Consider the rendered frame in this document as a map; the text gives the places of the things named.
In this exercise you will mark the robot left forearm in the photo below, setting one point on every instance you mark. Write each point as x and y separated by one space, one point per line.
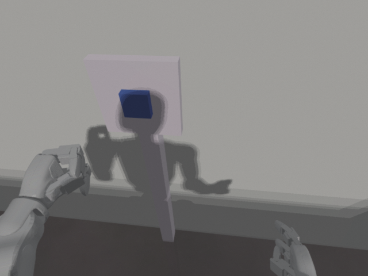
21 228

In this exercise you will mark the panel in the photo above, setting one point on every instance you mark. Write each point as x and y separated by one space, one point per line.
161 75

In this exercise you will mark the robot right hand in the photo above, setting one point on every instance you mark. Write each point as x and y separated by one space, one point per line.
297 260

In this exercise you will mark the robot left hand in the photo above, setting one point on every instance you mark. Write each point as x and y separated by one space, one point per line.
45 180

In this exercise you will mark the button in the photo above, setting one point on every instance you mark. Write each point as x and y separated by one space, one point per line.
136 103

